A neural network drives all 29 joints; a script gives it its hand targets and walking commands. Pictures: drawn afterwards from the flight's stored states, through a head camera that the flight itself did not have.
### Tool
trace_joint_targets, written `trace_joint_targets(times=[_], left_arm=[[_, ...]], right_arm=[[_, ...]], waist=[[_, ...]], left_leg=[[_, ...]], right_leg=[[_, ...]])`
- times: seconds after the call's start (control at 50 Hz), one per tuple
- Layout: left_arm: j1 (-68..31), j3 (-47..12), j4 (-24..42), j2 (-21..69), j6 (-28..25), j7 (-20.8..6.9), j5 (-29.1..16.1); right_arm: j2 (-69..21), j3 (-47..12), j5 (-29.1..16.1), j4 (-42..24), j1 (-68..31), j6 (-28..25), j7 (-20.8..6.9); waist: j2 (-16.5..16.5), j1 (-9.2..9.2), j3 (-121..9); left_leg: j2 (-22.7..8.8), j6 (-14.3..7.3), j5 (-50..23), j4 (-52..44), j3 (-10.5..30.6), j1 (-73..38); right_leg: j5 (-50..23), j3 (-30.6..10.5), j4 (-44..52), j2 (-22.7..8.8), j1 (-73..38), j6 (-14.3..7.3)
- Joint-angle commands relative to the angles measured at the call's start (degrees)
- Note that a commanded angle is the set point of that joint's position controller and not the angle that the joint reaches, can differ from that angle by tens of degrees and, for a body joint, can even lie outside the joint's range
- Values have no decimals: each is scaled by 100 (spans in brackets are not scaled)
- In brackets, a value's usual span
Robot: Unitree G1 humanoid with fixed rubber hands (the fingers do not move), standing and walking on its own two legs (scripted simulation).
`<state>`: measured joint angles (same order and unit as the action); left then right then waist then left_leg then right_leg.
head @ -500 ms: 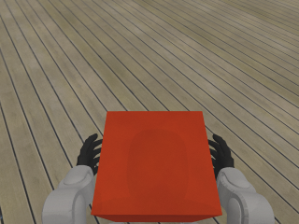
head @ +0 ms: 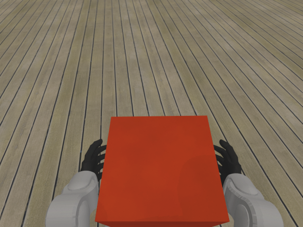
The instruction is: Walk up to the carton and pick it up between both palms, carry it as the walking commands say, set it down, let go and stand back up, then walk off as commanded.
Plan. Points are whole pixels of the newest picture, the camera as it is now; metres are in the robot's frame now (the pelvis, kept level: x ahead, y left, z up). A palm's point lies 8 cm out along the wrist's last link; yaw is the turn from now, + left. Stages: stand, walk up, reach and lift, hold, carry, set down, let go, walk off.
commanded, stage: carry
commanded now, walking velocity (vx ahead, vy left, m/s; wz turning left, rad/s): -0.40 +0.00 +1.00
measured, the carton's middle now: (159, 179) +0.24 -0.01 +0.04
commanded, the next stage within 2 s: none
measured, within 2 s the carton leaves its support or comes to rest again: neither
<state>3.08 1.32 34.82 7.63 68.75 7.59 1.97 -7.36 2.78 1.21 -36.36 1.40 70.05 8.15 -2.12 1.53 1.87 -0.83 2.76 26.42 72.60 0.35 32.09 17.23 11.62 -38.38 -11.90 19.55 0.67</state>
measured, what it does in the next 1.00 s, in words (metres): walks backwards, turning left: left foot, then right foot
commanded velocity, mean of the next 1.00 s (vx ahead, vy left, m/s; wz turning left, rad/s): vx -0.40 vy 0.00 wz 1.00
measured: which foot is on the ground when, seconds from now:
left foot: up 0.00-0.10, down 0.12-0.46, up 0.48-0.70, down 0.72-1.00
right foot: down 0.00-0.12, up 0.14-0.42, down 0.44-0.70, up 0.72-0.96, down 0.98-1.00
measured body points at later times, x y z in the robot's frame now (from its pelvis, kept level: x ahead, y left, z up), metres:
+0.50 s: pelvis -0.26 +0.05 -0.01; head -0.20 +0.06 +0.43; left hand -0.11 +0.32 +0.07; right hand +0.04 +0.06 +0.05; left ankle -0.11 +0.20 -0.71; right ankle -0.19 -0.06 -0.73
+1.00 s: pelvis -0.49 -0.03 -0.02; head -0.44 +0.00 +0.43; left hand -0.50 +0.27 +0.05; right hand -0.23 +0.12 +0.04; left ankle -0.45 +0.20 -0.72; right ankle -0.36 -0.07 -0.73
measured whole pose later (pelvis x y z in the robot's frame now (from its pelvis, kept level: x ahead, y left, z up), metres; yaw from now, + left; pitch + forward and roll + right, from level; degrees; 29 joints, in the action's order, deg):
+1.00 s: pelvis -0.49 -0.03 -0.02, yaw +60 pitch -1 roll -3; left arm -1.2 2.7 31.1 7.3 67.0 8.9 -0.3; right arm -7.4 3.5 2.1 -34.1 0.1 66.9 8.0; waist 7.2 -2.3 7.0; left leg 4.1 3.4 -0.6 28.4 8.9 32.6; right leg 21.7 5.9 -40.2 -0.7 21.4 0.7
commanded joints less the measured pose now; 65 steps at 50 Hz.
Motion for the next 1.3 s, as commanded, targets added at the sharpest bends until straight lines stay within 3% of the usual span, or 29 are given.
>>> trace_joint_targets(times=[0.0, 0.06, 0.1, 0.2, 0.38, 0.42, 0.44, 0.46, 0.5, 0.56, 0.64, 0.66, 0.68, 0.7, 0.72, 0.84, 0.92, 0.94, 0.96, 0.98, 1.0, 1.04, 1.1, 1.16, 1.18, 1.2, 1.22, 1.24, 1.28], left_arm=[[-2475, -3472, 555, 4197, -39, -666, -1385], [-2318, -3253, 314, 4120, -33, -613, -1274], [-2303, -3216, 122, 4208, 41, -606, -1280], [-3477, -4257, 924, 5540, -285, -807, -2108], [-2707, -4306, 741, 4927, -324, -915, -2285], [-2455, -4037, 684, 4755, -332, -940, -2174], [-2776, -3972, 837, 4875, -348, -949, -2234], [-2315, -3825, 509, 4877, -318, -986, -1862], [-2594, -3754, 381, 5018, -276, -971, -1880], [-3303, -3993, 1194, 4668, -259, -849, -1949], [-2536, -3580, 621, 4135, 1, -578, -1372], [-2420, -3421, 442, 4053, 63, -529, -1293], [-2289, -3314, 428, 3874, 113, -502, -1147], [-2306, -3313, 338, 4025, 120, -492, -1123], [-1958, -3255, 81, 4350, 110, -489, -1197], [-3677, -4248, 1019, 5630, -209, -850, -2176], [-2881, -4081, 710, 5232, -271, -927, -2255], [-2817, -3965, 527, 5297, -282, -951, -2254], [-2855, -3861, 703, 5192, -347, -1014, -2252], [-2430, -3790, 564, 5362, -365, -1061, -2079], [-2394, -3708, 524, 5121, -364, -1067, -1922], [-3025, -3984, 897, 5166, -352, -1097, -2229], [-3139, -3878, 1065, 4490, -186, -913, -2024], [-2403, -3572, 527, 4257, -7, -777, -1651], [-2389, -3327, 362, 4122, 56, -736, -1498], [-2147, -3243, 188, 3981, 138, -723, -1336], [-2247, -3149, 72, 3897, 130, -688, -1202], [-2115, -3218, 70, 4291, 97, -715, -1305], [-3057, -3663, 348, 4965, 38, -825, -1653]], right_arm=[[-4256, -3900, -1842, -238, -2525, 50, -888], [-4357, -3972, -1893, -141, -2653, 77, -898], [-4416, -3695, -1671, 314, -2331, 109, -911], [-5203, -3594, -1723, -466, -2687, -409, -1050], [-4522, -3597, -1299, -476, -1774, -484, -847], [-4436, -3792, -1306, -789, -2068, -474, -808], [-4472, -3848, -1397, -797, -2070, -419, -778], [-4331, -4090, -1488, -1108, -2807, -370, -855], [-4651, -3993, -1683, -623, -2856, -321, -894], [-4578, -3874, -1785, -625, -2679, -313, -909], [-4185, -3755, -1859, -108, -2363, -18, -937], [-4226, -3683, -1839, 21, -2410, 22, -972], [-4075, -3627, -1736, 213, -2279, 72, -991], [-4167, -3556, -1706, 196, -2242, 95, -1044], [-4312, -3549, -1701, 80, -1966, 103, -1098], [-5140, -3511, -1713, -681, -2877, -455, -1099], [-4875, -3621, -1478, -534, -2300, -490, -949], [-4862, -3686, -1422, -544, -2466, -457, -910], [-4792, -3838, -1429, -646, -2331, -451, -877], [-4728, -4136, -1560, -1123, -2926, -437, -917], [-4809, -4125, -1666, -957, -3190, -369, -960], [-4930, -3886, -1685, -534, -2554, -447, -955], [-4538, -3677, -1666, -304, -2463, -310, -882], [-4328, -3627, -1682, -92, -2283, -146, -845], [-4458, -3655, -1693, 31, -2436, -72, -866], [-4195, -3546, -1565, 138, -2335, -11, -891], [-4248, -3486, -1533, 433, -2171, 60, -957], [-4438, -3602, -1619, 106, -2061, 13, -1028], [-4941, -3756, -1737, -241, -2847, -137, -1085]], waist=[[-1472, -205, -1356], [-1205, -66, -1504], [2289, -152, -1321], [2255, -152, -2309], [1613, -161, -2677], [31, -393, -2626], [-2390, -207, -2536], [-3266, -206, -1762], [-890, -114, -1044], [-827, 19, -1520], [-385, 4, -1546], [1236, -47, -1288], [2869, -140, -1156], [3004, -197, -1329], [2690, -141, -1533], [1993, -121, -2096], [2045, -180, -2312], [1136, -331, -2297], [-1759, -268, -2401], [-3207, -182, -1717], [-2661, -131, -1363], [-702, 111, -1620], [-1378, 154, -2054], [-444, 72, -1702], [911, 36, -1248], [2862, -45, -1229], [2936, -66, -1258], [2213, 7, -1256], [1826, -61, -1240]], left_leg=[[-2, 19, 580, -2369, -888, -577], [32, -71, -1290, -4814, -966, -1491], [-2354, -912, -5457, -5128, 2859, -2330], [-1171, -833, -4925, -4284, 969, -2099], [-966, -114, -2242, -6410, 2288, -1905], [127, 748, -1066, -5519, 984, -1026], [930, 361, 253, -2090, 142, -853], [190, 392, 1299, 202, 327, -276], [-55, 193, 239, 1076, 465, -637], [-68, 16, 140, -592, 64, -308], [-27, 36, -918, -4461, -617, -1529], [-427, -68, -2678, -4962, 384, -2152], [-1896, -567, -5529, -4804, 2816, -2264], [-2448, -750, -6476, -4792, 3435, -1766], [-1901, -863, -6299, -4403, 2001, -1626], [-822, -261, -746, -5442, 1900, -1163], [-543, 544, -357, -6755, 1767, -844], [31, 993, -46, -6228, 980, -626], [969, 616, -128, -2369, 19, -989], [787, 619, 1179, 780, -94, -456], [8, 397, 861, 1998, 727, -1253], [77, 196, -115, 1118, 712, -993], [-15, 172, 339, -1628, 20, -767], [214, 180, -404, -4869, -510, -1412], [-349, 4, -1985, -5128, 692, -2024], [-1969, -537, -3984, -5338, 3434, -2231], [-2468, -849, -4232, -5509, 3682, -1447], [-1900, -1118, -3648, -5049, 2370, -940], [-1128, -714, -1051, -5197, 1646, -266]], right_leg=[[-3562, -221, 673, -1278, -1041, -458], [-1933, 35, -25, -1128, -726, -87], [2787, -44, -2333, 177, 2004, 452], [1150, -944, -2819, 411, 1477, 323], [1804, -597, 398, 1428, -1036, -108], [1342, -1010, 2710, 680, -2467, -359], [-164, -3077, 2321, -1601, -1502, -1103], [-1688, -2960, 2326, -2615, 110, -1756], [-1071, -953, 2110, -1247, 796, -1206], [-3489, -290, 783, -1057, -667, -731], [-1963, -54, -513, -969, -476, -149], [915, -105, -1256, -369, 664, -41], [2598, -359, -2336, 224, 2011, 293], [2720, -1186, -3379, 378, 1932, 488], [2681, -1268, -3158, 281, 1468, 308], [1020, -1076, -2169, 772, 611, 163], [1331, -270, 628, 1325, -1448, -178], [1286, -127, 2067, 1189, -2136, -282], [1227, -2440, 2718, -661, -1078, -838], [-23, -3505, 2937, -2529, 915, -1718], [858, -2618, 3059, -1967, 2221, -1483], [-905, -624, 1763, -974, 840, -726], [-4037, 11, 548, -860, -829, -244], [-2477, -85, -403, -894, -797, -165], [652, -212, -1166, -451, 731, -1], [2321, -580, -2245, 348, 2215, 352], [2635, -1160, -3152, 464, 2065, 597], [2558, -1440, -3353, 365, 1670, 347], [1345, -1350, -3138, 353, 1378, 329]])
